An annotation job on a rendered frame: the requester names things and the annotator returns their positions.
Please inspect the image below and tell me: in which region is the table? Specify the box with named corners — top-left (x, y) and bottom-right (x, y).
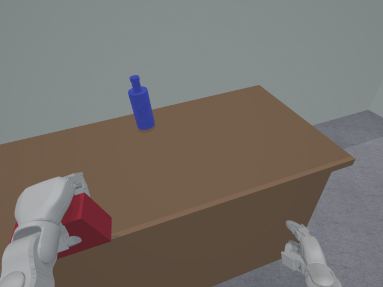
top-left (0, 85), bottom-right (355, 287)

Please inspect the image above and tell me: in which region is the left robot hand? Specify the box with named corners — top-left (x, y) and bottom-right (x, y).
top-left (14, 172), bottom-right (90, 253)

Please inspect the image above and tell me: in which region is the sponge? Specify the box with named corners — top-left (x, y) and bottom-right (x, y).
top-left (10, 193), bottom-right (112, 259)

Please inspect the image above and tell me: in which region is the right robot forearm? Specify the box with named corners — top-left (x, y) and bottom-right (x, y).
top-left (305, 263), bottom-right (342, 287)

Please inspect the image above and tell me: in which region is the right robot hand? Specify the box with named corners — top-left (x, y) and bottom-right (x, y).
top-left (281, 220), bottom-right (327, 274)

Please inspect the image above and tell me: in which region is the left robot forearm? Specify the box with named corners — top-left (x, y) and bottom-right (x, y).
top-left (0, 221), bottom-right (61, 287)

